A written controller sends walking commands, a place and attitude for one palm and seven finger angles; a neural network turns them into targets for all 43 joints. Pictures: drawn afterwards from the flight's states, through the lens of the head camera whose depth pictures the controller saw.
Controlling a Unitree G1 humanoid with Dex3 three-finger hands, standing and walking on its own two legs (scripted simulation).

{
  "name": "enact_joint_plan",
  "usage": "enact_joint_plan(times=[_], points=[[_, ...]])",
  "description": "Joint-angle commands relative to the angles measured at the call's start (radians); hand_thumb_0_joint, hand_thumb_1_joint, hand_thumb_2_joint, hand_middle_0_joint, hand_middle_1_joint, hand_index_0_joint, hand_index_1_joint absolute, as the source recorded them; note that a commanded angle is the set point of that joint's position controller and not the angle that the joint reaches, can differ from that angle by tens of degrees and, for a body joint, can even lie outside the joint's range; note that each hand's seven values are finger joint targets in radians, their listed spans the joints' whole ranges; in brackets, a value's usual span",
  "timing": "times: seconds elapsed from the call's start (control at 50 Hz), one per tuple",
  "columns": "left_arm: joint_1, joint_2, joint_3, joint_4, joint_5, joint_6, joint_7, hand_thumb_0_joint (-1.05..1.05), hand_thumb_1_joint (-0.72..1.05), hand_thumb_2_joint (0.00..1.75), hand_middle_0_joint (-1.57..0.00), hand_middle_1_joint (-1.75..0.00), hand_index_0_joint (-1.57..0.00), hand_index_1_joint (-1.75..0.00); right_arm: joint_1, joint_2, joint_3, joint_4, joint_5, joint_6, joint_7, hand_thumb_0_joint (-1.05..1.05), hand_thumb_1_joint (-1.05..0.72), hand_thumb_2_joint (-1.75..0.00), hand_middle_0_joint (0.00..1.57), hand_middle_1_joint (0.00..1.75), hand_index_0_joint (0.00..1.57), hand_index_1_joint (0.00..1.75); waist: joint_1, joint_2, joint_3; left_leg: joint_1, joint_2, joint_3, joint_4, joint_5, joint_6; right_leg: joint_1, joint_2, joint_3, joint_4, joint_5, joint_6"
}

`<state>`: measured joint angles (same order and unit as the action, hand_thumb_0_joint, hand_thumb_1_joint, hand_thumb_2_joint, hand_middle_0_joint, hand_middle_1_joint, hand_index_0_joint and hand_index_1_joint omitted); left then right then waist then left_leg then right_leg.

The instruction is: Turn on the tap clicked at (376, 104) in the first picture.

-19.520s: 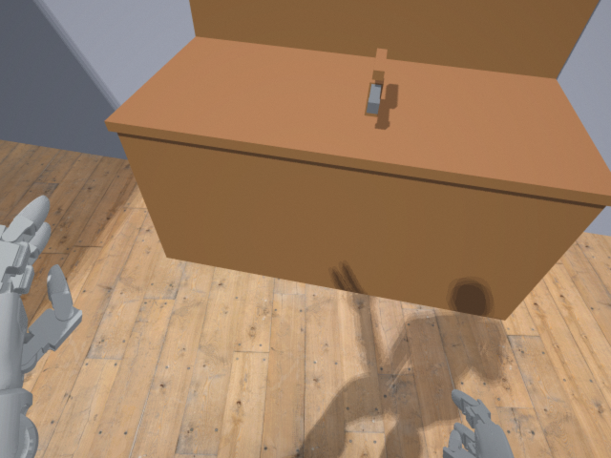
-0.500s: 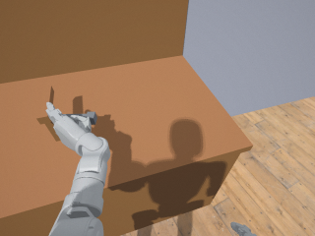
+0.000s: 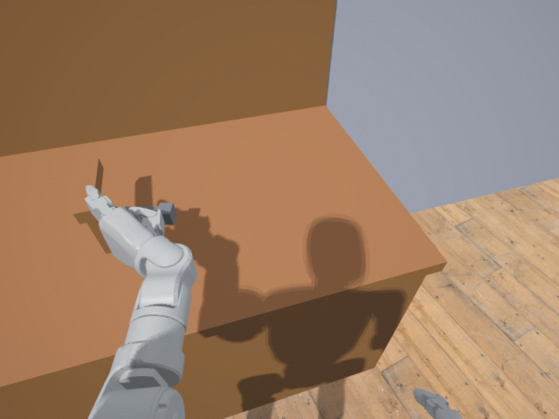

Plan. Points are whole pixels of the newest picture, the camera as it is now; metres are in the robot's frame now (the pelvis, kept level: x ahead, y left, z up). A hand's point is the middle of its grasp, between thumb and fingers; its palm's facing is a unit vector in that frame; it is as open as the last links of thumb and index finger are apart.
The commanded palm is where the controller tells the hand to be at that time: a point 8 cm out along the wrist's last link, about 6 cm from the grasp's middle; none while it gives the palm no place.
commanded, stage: lift the hand up off the lever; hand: left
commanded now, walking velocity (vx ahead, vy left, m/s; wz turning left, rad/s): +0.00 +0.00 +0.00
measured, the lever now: (166, 213) +0.45 +0.23 +0.04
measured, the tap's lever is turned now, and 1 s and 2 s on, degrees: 74 74 74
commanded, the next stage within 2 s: draw the hand back beside the body in 0.40 s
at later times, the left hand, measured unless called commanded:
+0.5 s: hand (155, 212) +0.38 +0.21 +0.12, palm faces +0.80 -0.59 -0.08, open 7.8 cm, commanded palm +0.32 +0.22 +0.12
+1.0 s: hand (121, 256) +0.28 +0.21 +0.14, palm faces +0.26 -0.93 -0.27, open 7.7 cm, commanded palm +0.25 +0.25 +0.15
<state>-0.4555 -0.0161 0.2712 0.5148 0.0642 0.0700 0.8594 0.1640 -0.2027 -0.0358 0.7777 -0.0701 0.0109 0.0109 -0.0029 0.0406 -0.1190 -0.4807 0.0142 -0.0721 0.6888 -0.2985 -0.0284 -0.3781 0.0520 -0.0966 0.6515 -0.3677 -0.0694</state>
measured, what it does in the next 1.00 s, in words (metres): stands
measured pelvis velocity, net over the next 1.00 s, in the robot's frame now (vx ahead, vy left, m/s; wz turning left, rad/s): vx -0.01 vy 0.01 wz -0.03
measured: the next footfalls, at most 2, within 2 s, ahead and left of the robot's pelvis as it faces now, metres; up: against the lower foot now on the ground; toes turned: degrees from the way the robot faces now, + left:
none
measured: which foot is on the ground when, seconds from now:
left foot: down 0.00-1.00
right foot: down 0.00-1.00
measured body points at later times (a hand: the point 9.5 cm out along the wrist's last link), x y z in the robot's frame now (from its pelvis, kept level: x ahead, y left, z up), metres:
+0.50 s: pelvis +0.00 +0.00 +0.01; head -0.01 -0.01 +0.46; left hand +0.33 +0.24 +0.12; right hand +0.18 -0.23 -0.10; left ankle +0.03 +0.14 -0.72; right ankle -0.02 -0.07 -0.72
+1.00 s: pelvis -0.01 +0.01 +0.02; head -0.03 -0.01 +0.47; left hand +0.26 +0.26 +0.16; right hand +0.16 -0.23 -0.07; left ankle +0.03 +0.14 -0.72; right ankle -0.02 -0.07 -0.72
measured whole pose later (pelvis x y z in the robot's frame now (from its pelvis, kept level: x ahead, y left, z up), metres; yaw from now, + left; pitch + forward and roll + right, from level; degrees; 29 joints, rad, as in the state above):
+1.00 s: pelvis -0.01 +0.01 +0.02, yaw -2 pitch -6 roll +0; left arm 0.06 0.30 0.10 0.03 -0.07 -0.07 0.13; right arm 0.19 -0.26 0.02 0.68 0.02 -0.04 -0.08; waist 0.05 0.06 0.04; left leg -0.14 0.01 -0.02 0.43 -0.20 -0.01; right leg -0.05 0.05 -0.04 0.39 -0.25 -0.05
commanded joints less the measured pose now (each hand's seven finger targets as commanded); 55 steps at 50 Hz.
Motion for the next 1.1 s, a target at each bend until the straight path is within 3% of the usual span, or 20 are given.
enact_joint_plan(times=[0.0,0.16,0.2,0.44,0.46,0.48,0.5,0.52,0.56,0.6,0.66,0.68,0.7,0.74,0.76,0.78,0.88,0.92,1.04,1.08], points=[[-0.426,0.133,-0.047,-0.285,0.050,-0.064,0.006,0.00,0.90,0.90,-0.15,-0.15,-0.15,-0.15,-0.130,-0.103,-0.029,-0.139,-0.002,-0.047,-0.014,0.00,-0.90,-0.90,0.20,0.30,0.20,0.30,0.007,-0.049,-0.278,0.180,-0.008,0.044,-0.047,0.262,0.044,0.077,-0.061,0.054,-0.124,0.310,0.039],[-0.368,0.150,-0.029,-0.301,0.037,-0.015,0.001,0.00,0.90,0.90,-0.15,-0.15,-0.15,-0.15,-0.158,-0.104,-0.026,-0.141,0.002,-0.043,-0.020,0.00,-0.90,-0.90,0.20,0.30,0.20,0.30,0.030,-0.037,-0.249,0.196,-0.005,0.044,-0.071,0.276,0.038,0.101,-0.064,0.052,-0.146,0.312,0.036],[-0.381,0.122,-0.053,-0.283,0.028,-0.002,-0.004,0.00,0.90,0.90,-0.15,-0.15,-0.15,-0.15,-0.162,-0.100,-0.020,-0.142,0.006,-0.043,-0.022,0.00,-0.90,-0.90,0.20,0.30,0.20,0.30,0.018,-0.082,-0.222,0.191,-0.004,0.045,-0.077,0.258,0.041,0.096,-0.067,0.052,-0.159,0.300,0.043],[-0.382,0.116,-0.062,-0.287,0.024,0.018,-0.010,0.00,0.90,0.90,-0.15,-0.15,-0.15,-0.15,-0.185,-0.097,-0.018,-0.144,0.011,-0.038,-0.026,0.00,-0.90,-0.90,0.20,0.30,0.20,0.30,0.022,-0.077,-0.201,0.199,-0.004,0.048,-0.087,0.245,0.043,0.094,-0.073,0.059,-0.182,0.282,0.044],[-0.378,0.150,-0.031,-0.286,0.024,0.017,-0.009,0.00,0.90,0.90,-0.15,-0.15,-0.15,-0.15,-0.185,-0.101,-0.019,-0.139,0.013,-0.036,-0.029,0.00,-0.90,-0.90,0.20,0.30,0.20,0.30,0.032,-0.061,-0.204,0.203,-0.005,0.042,-0.094,0.246,0.041,0.100,-0.071,0.060,-0.184,0.274,0.040],[-0.380,0.116,-0.061,-0.300,0.025,0.016,-0.009,0.00,0.90,0.90,-0.15,-0.15,-0.15,-0.15,-0.186,-0.095,-0.016,-0.144,0.014,-0.036,-0.026,0.00,-0.90,-0.90,0.20,0.30,0.20,0.30,0.030,-0.053,-0.216,0.209,-0.007,0.044,-0.094,0.256,0.040,0.103,-0.070,0.057,-0.174,0.285,0.040],[-0.307,0.091,-0.268,-0.417,0.068,-0.011,-0.177,0.00,0.90,0.90,-0.15,-0.15,-0.15,-0.15,-0.144,-0.119,-0.016,-0.170,0.026,-0.017,-0.046,0.00,-0.90,-0.90,0.20,0.30,0.20,0.30,-0.028,-0.089,-0.240,0.260,-0.006,0.066,-0.090,0.304,0.052,0.117,-0.069,0.091,-0.126,0.407,0.037],[-0.289,0.181,-0.183,-0.458,0.046,-0.031,-0.249,0.00,0.90,0.90,-0.15,-0.16,-0.15,-0.16,-0.134,-0.119,-0.021,-0.193,0.036,-0.012,-0.065,0.00,-0.90,-0.90,0.20,0.30,0.20,0.30,-0.002,-0.072,-0.282,0.280,-0.007,0.072,-0.094,0.339,0.061,0.157,-0.070,0.096,-0.130,0.472,0.033],[-0.164,0.239,-0.161,-0.539,-0.001,-0.059,-0.383,0.00,0.90,0.90,-0.15,-0.16,-0.15,-0.16,-0.123,-0.114,-0.010,-0.221,0.051,0.003,-0.086,0.00,-0.90,-0.90,0.20,0.30,0.20,0.30,0.021,-0.017,-0.284,0.316,-0.004,0.066,-0.113,0.381,0.058,0.203,-0.066,0.099,-0.123,0.529,0.032],[0.003,0.265,-0.129,-0.542,-0.076,-0.073,-0.498,0.00,0.90,0.90,-0.16,-0.17,-0.16,-0.17,-0.127,-0.113,0.005,-0.255,0.065,0.011,-0.100,0.00,-0.90,-0.90,0.20,0.30,0.20,0.30,0.044,-0.080,-0.223,0.297,-0.003,0.071,-0.132,0.352,0.064,0.230,-0.061,0.099,-0.146,0.548,0.043],[0.152,0.319,-0.003,-0.567,-0.171,-0.021,-0.503,0.00,0.90,0.90,-0.16,-0.18,-0.16,-0.18,-0.182,-0.108,0.022,-0.285,0.079,0.014,-0.115,0.00,-0.90,-0.90,0.20,0.30,0.20,0.30,0.093,-0.083,-0.125,0.273,-0.004,0.072,-0.170,0.276,0.059,0.251,-0.058,0.091,-0.211,0.446,0.049],[0.131,0.287,-0.038,-0.607,-0.175,-0.002,-0.489,0.00,0.90,0.90,-0.16,-0.18,-0.16,-0.18,-0.201,-0.105,0.030,-0.295,0.081,0.012,-0.116,0.00,-0.90,-0.90,0.20,0.30,0.20,0.30,0.079,-0.108,-0.089,0.275,-0.003,0.076,-0.177,0.253,0.062,0.228,-0.059,0.092,-0.231,0.402,0.056],[0.256,0.461,-0.058,-0.529,-0.105,-0.044,-0.596,0.00,0.90,0.90,-0.16,-0.18,-0.16,-0.18,-0.096,-0.119,0.016,-0.258,0.078,0.009,-0.099,0.00,-0.90,-0.90,0.20,0.30,0.20,0.30,0.025,-0.163,-0.015,0.311,0.022,0.065,-0.210,0.213,0.066,0.222,-0.070,0.108,-0.252,0.392,0.060],[0.219,0.487,-0.055,-0.669,-0.132,-0.109,-0.678,0.00,0.90,0.90,-0.16,-0.19,-0.16,-0.19,-0.131,-0.117,0.019,-0.307,0.090,-0.010,-0.095,0.00,-0.90,-0.90,0.20,0.30,0.20,0.30,0.044,-0.068,-0.032,0.346,0.013,0.074,-0.239,0.212,0.076,0.251,-0.074,0.124,-0.283,0.384,0.055],[0.145,0.517,-0.047,-0.757,-0.131,-0.141,-0.697,0.00,0.90,0.90,-0.16,-0.19,-0.16,-0.19,-0.141,-0.119,0.022,-0.304,0.092,-0.024,-0.095,0.00,-0.90,-0.90,0.20,0.30,0.20,0.30,0.040,0.079,-0.033,0.393,0.009,0.072,-0.251,0.210,0.072,0.238,-0.078,0.127,-0.299,0.351,0.043],[0.121,0.504,-0.075,-0.784,-0.124,-0.159,-0.707,0.00,0.90,0.90,-0.16,-0.19,-0.16,-0.19,-0.140,-0.116,0.026,-0.302,0.088,-0.043,-0.093,0.00,-0.90,-0.90,0.20,0.30,0.20,0.30,0.032,0.129,-0.018,0.418,0.009,0.069,-0.259,0.202,0.068,0.223,-0.073,0.122,-0.311,0.324,0.038],[0.174,0.416,-0.173,-0.744,-0.126,-0.204,-0.733,0.00,0.90,0.90,-0.17,-0.21,-0.17,-0.21,-0.142,-0.125,0.031,-0.287,0.086,-0.106,-0.097,0.00,-0.90,-0.90,0.20,0.30,0.20,0.30,0.013,0.032,0.048,0.472,0.017,0.046,-0.306,0.130,0.068,0.187,-0.054,0.106,-0.360,0.218,0.037],[0.224,0.424,-0.157,-0.686,-0.131,-0.212,-0.740,0.00,0.90,0.90,-0.17,-0.22,-0.17,-0.22,-0.145,-0.133,0.027,-0.279,0.085,-0.111,-0.098,0.00,-0.90,-0.90,0.20,0.30,0.20,0.30,0.016,-0.092,0.073,0.453,0.019,0.042,-0.316,0.101,0.075,0.185,-0.054,0.106,-0.381,0.180,0.046],[0.353,0.481,-0.066,-0.741,-0.132,-0.240,-0.754,0.00,0.90,0.90,-0.18,-0.23,-0.18,-0.23,-0.151,-0.132,0.029,-0.277,0.078,-0.109,-0.092,0.00,-0.90,-0.90,0.20,0.30,0.20,0.30,0.053,-0.039,0.017,0.457,0.017,0.043,-0.334,0.167,0.070,0.266,-0.063,0.105,-0.375,0.246,0.038],[0.371,0.489,-0.047,-0.771,-0.132,-0.241,-0.757,0.00,0.90,0.90,-0.18,-0.24,-0.18,-0.24,-0.158,-0.126,0.034,-0.281,0.078,-0.104,-0.090,0.00,-0.90,-0.90,0.20,0.30,0.20,0.30,0.058,0.035,0.039,0.442,0.013,0.044,-0.343,0.153,0.063,0.268,-0.063,0.104,-0.380,0.227,0.033]])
